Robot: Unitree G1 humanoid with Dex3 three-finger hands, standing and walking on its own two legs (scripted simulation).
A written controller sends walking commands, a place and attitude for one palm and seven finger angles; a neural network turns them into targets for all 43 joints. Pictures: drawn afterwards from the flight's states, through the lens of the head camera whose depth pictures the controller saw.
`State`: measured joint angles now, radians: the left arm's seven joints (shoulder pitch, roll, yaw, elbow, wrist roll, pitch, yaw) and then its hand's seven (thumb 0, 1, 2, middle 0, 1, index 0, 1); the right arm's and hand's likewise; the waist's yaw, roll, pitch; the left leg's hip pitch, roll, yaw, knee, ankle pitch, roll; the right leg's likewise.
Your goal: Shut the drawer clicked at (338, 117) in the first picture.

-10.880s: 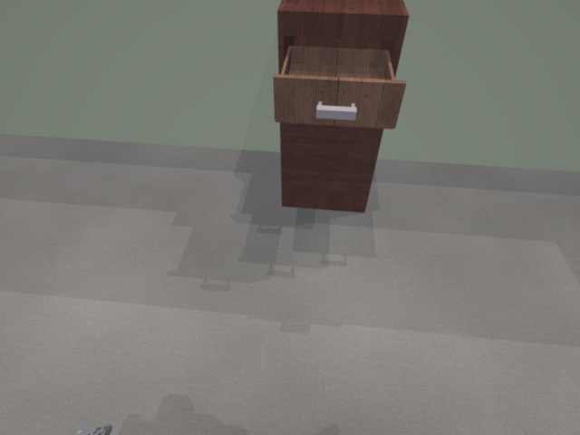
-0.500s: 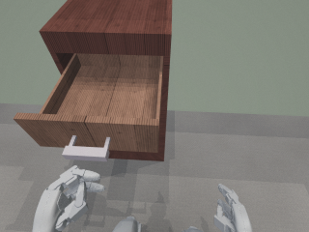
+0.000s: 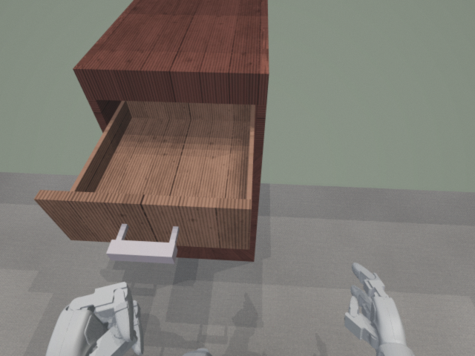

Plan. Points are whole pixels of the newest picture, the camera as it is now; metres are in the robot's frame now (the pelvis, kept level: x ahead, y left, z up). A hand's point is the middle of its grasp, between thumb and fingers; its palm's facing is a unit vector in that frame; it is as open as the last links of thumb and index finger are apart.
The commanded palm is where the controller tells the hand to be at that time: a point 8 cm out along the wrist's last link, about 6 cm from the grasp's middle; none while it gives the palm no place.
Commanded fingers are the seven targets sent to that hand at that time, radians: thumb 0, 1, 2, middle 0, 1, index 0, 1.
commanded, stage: raise the hand and make a fist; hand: left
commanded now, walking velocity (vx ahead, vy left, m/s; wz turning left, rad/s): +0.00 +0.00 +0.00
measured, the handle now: (146, 240) +0.30 +0.19 +0.02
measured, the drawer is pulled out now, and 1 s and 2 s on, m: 0.28 0.28 0.28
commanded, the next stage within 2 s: bring the fist close to the handle in 0.66 s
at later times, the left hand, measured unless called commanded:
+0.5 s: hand (114, 341) +0.13 +0.16 +0.11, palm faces +0.05 -1.00 -0.05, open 3.3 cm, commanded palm +0.07 +0.21 +0.12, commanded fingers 0.00 0.90 0.90 -1.40 -1.60 -1.40 -1.60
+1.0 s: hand (119, 338) +0.13 +0.16 +0.09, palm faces +0.05 -1.00 -0.04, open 3.3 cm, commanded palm +0.10 +0.21 +0.10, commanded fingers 0.00 0.90 0.90 -1.40 -1.60 -1.40 -1.60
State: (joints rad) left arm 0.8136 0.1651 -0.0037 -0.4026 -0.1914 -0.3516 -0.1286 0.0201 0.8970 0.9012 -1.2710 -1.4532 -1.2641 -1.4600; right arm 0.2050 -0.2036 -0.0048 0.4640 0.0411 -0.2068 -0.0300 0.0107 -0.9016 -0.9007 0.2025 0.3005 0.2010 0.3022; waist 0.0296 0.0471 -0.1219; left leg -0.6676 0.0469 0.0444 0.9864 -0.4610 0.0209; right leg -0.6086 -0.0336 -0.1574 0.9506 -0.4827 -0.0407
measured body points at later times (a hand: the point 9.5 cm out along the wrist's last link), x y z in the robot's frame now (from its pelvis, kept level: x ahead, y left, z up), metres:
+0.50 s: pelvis +0.01 +0.00 +0.01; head +0.01 +0.00 +0.46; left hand +0.12 +0.21 +0.12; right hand +0.21 -0.21 -0.04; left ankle +0.02 +0.11 -0.68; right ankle +0.00 -0.09 -0.68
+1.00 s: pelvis +0.00 +0.00 +0.01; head +0.01 +0.00 +0.46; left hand +0.13 +0.21 +0.10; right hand +0.20 -0.21 -0.05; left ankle +0.02 +0.11 -0.68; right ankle +0.00 -0.09 -0.68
